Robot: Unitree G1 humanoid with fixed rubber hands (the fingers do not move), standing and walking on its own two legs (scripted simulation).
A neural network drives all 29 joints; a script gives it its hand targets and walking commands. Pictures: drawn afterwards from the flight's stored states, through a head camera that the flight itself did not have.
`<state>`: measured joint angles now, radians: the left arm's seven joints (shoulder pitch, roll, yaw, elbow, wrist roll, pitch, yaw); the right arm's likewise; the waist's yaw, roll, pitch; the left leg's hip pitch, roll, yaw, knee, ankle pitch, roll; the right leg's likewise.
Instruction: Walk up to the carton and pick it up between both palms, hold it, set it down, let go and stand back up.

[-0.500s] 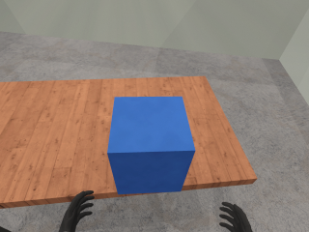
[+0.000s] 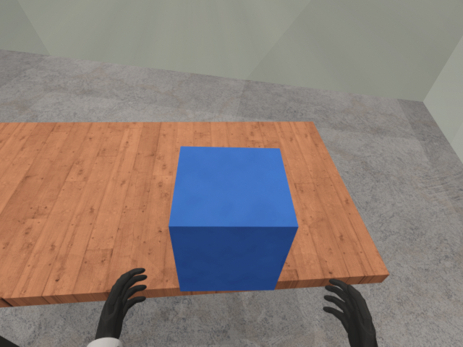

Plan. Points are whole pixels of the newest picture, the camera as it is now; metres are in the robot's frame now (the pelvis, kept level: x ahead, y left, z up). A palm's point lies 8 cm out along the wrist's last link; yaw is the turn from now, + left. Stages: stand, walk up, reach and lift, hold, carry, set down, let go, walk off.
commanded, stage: reach and lift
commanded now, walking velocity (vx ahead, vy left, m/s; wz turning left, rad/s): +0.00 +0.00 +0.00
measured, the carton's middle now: (229, 221) +0.38 +0.04 -0.03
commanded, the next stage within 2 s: none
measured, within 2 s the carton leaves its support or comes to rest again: neither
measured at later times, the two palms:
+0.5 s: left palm (117, 268) +0.23 +0.22 +0.02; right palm (358, 282) +0.24 -0.19 +0.02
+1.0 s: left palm (116, 210) +0.30 +0.23 +0.09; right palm (364, 228) +0.31 -0.20 +0.08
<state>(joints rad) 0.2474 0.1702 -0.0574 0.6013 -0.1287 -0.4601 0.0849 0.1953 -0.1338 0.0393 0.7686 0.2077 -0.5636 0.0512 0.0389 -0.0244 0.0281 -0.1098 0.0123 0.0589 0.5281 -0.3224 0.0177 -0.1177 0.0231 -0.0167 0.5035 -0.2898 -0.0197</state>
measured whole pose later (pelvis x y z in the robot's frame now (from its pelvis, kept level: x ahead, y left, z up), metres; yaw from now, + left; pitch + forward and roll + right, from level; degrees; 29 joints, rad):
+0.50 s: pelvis +0.00 +0.00 +0.01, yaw +0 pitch -5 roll -1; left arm 0.08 0.18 0.00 0.37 -0.16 -0.10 0.07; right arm 0.07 -0.17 0.05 0.48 0.24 -0.23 -0.02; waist 0.04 -0.01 0.02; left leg -0.07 0.01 0.05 0.41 -0.26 0.01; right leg -0.07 0.03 -0.01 0.38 -0.22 -0.02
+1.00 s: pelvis -0.01 -0.01 +0.01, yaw +0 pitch -1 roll +0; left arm -0.21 0.25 0.11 0.21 -0.20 0.30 0.03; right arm -0.20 -0.23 -0.01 0.31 0.28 0.11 -0.09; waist 0.04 0.00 0.02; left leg -0.15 0.02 0.05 0.38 -0.21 0.01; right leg -0.15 0.04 0.00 0.34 -0.17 -0.03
